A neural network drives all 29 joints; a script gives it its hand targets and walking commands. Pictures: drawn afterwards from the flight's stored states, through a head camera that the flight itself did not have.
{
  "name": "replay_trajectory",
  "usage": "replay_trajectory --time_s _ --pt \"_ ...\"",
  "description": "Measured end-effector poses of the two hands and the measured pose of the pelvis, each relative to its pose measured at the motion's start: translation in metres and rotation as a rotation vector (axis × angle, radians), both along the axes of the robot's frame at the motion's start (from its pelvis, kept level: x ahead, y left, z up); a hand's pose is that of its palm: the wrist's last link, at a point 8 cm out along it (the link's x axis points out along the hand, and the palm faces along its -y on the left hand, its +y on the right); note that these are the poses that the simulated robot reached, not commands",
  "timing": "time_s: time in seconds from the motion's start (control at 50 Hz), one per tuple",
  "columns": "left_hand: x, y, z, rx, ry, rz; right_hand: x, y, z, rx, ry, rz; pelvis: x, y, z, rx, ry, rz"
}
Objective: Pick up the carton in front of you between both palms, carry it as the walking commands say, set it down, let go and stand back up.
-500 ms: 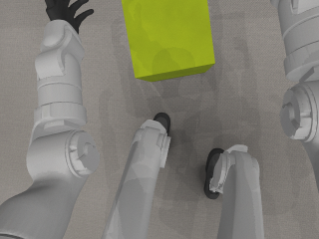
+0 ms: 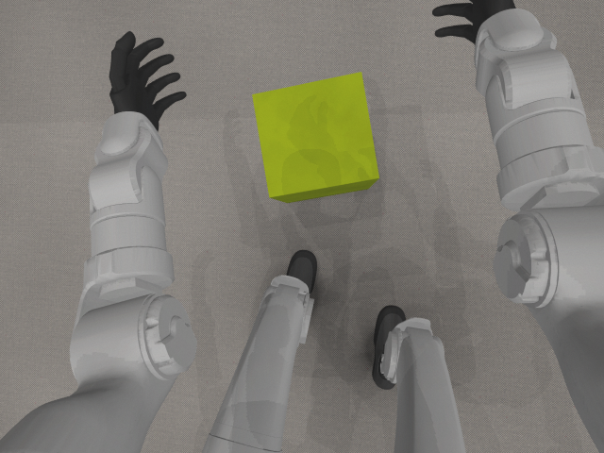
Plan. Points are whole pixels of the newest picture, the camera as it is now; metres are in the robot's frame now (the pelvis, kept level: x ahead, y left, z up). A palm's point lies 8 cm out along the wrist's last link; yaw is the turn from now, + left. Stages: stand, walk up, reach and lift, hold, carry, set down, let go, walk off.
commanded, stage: let go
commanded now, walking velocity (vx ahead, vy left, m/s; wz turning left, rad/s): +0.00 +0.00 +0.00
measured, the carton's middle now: (318, 148) +0.50 +0.15 -0.51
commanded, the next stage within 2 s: stand in 1.44 s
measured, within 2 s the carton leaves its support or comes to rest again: neither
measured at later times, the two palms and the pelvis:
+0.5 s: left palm (58, 249) +0.28 +0.29 +0.03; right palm (587, 220) +0.40 -0.11 +0.01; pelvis +0.05 +0.03 +0.11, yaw +1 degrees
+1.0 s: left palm (84, 312) +0.26 +0.22 +0.07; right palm out of the picture +0.30 -0.23 +0.07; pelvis +0.11 -0.01 +0.14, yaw +3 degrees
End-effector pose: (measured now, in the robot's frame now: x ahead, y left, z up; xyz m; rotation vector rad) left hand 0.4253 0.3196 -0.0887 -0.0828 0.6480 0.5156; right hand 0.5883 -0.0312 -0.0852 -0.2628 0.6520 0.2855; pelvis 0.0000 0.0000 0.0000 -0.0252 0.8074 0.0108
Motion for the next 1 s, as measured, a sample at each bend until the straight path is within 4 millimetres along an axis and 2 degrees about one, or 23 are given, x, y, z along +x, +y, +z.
replay_trajectory --time_s 0.08,0.16,0.24,0.34,0.5,0.66,0.78,1.0 --pt "-0.014 -0.011 0.014 0.015 0.031 -0.086 -0.026 -0.012 0.01 -0.01 -0.009 -0.061 0.006 0.005 0.019 -0.007 -0.027 -0.003" --pt "-0.036 -0.022 0.032 0.024 0.074 -0.191 -0.067 -0.029 0.022 -0.026 -0.009 -0.157 0.013 0.012 0.04 -0.011 -0.079 -0.009" --pt "-0.058 -0.026 0.055 0.037 0.111 -0.288 -0.107 -0.044 0.041 -0.041 -0.011 -0.249 0.019 0.018 0.06 -0.012 -0.154 -0.014" --pt "-0.088 -0.026 0.08 0.038 0.141 -0.38 -0.146 -0.059 0.068 -0.053 -0.012 -0.316 0.028 0.026 0.081 -0.009 -0.262 -0.011" --pt "-0.143 -0.03 0.115 0.03 0.154 -0.42 -0.188 -0.077 0.098 -0.056 0.007 -0.308 0.05 0.032 0.106 0.004 -0.419 0.011" --pt "-0.185 -0.049 0.144 0.022 0.168 -0.405 -0.22 -0.104 0.119 -0.059 0.028 -0.281 0.073 0.027 0.124 0.026 -0.568 0.033" --pt "-0.192 -0.065 0.154 0.023 0.185 -0.399 -0.244 -0.136 0.13 -0.068 0.051 -0.277 0.088 0.014 0.133 0.044 -0.652 0.039" --pt "-0.167 -0.095 0.162 0.045 0.172 -0.435 -0.292 -0.201 0.155 -0.073 0.077 -0.318 0.108 -0.014 0.143 0.065 -0.753 0.028"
